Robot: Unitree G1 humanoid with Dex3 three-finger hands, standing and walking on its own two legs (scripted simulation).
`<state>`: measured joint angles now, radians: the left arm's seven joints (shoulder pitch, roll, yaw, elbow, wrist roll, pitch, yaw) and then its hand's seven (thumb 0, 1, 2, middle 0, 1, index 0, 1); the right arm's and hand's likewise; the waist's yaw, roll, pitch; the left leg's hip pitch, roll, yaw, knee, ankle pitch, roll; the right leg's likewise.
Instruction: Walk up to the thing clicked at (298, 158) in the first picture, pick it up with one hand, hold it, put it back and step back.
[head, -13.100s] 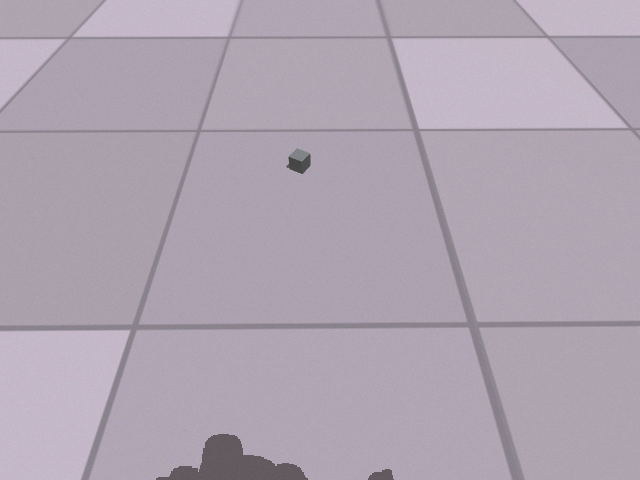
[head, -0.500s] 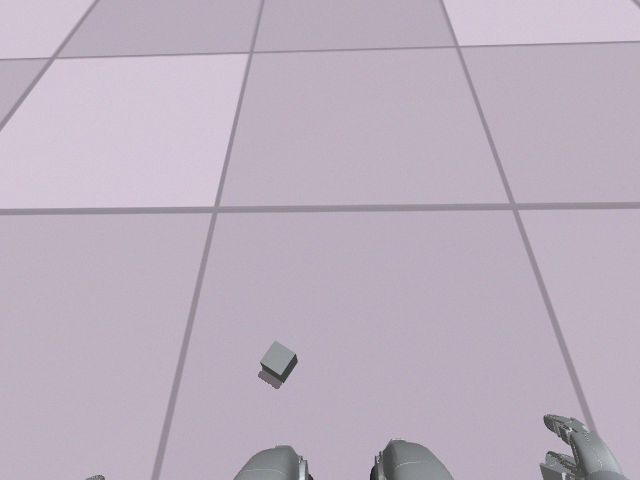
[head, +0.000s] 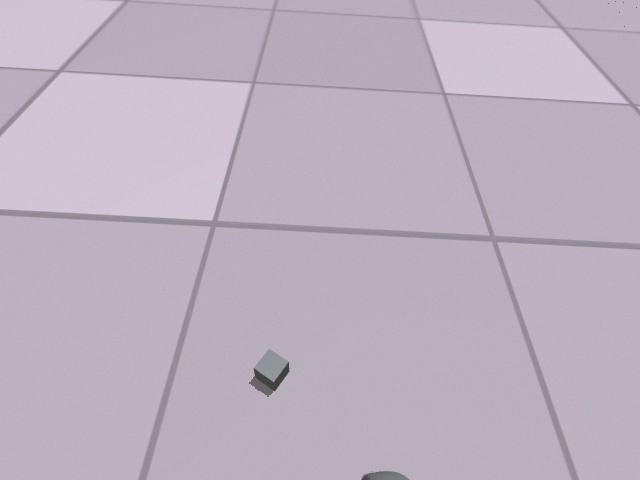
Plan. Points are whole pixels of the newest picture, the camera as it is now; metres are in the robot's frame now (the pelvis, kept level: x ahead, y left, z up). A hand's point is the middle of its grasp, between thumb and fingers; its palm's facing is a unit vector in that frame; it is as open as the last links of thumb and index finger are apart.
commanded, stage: stand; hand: left
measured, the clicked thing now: (271, 369) +0.55 +0.11 -0.73
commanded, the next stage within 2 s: none
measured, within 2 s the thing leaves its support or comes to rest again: neither
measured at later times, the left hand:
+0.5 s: hand out of the picture +0.06 +0.23 -0.14, palm faces -0.01 -0.94 -0.35, open 7.4 cm
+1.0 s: hand out of the picture +0.07 +0.23 -0.14, palm faces +0.00 -0.94 -0.35, open 7.4 cm
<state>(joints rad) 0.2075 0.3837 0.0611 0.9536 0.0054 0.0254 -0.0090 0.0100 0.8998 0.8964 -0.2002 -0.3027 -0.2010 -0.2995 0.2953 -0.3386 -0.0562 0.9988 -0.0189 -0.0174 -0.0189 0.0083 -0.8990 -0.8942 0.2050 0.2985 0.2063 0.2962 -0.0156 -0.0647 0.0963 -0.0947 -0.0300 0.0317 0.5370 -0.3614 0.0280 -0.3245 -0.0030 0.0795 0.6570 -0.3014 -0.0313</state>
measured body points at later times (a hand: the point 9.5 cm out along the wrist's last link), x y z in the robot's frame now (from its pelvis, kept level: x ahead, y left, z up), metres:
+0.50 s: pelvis -0.02 -0.02 +0.01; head -0.01 -0.03 +0.46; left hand +0.06 +0.28 -0.11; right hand +0.06 -0.32 -0.12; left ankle -0.04 +0.10 -0.73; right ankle +0.06 -0.14 -0.73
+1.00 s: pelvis +0.00 -0.02 +0.02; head +0.00 -0.03 +0.47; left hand +0.07 +0.28 -0.11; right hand +0.08 -0.32 -0.12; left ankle -0.04 +0.10 -0.73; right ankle +0.06 -0.14 -0.73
